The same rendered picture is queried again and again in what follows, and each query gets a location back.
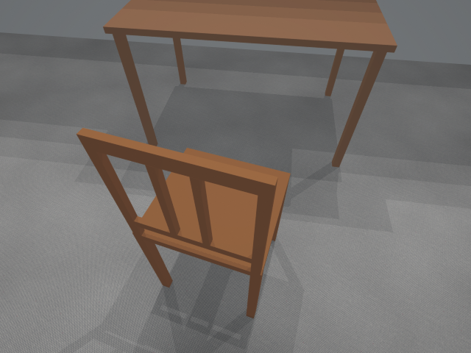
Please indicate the chair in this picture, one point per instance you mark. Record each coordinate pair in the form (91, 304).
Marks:
(214, 208)

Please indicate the table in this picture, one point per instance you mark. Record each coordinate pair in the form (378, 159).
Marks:
(331, 24)

